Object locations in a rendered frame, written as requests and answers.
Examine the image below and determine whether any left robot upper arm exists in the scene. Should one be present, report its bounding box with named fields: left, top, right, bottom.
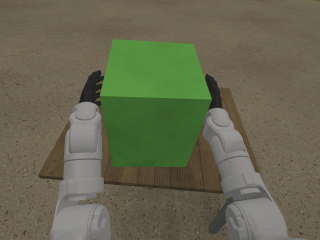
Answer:
left=51, top=203, right=111, bottom=240

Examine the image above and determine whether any right robot upper arm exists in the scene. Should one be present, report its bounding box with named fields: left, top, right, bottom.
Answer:
left=225, top=197, right=307, bottom=240

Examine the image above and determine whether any robot left forearm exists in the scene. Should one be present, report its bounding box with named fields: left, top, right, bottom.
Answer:
left=50, top=102, right=104, bottom=240

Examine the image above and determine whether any right robot hand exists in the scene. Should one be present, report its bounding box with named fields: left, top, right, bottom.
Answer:
left=205, top=74, right=223, bottom=110

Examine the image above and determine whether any table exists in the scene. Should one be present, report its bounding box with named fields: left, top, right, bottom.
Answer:
left=38, top=80, right=264, bottom=234

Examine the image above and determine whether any left robot hand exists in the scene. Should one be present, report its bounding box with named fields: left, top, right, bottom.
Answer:
left=79, top=70, right=104, bottom=106

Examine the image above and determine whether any robot right forearm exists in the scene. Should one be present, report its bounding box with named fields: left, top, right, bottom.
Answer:
left=202, top=108, right=288, bottom=234

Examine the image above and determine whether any carton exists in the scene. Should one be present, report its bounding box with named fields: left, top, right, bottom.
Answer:
left=100, top=39, right=212, bottom=167

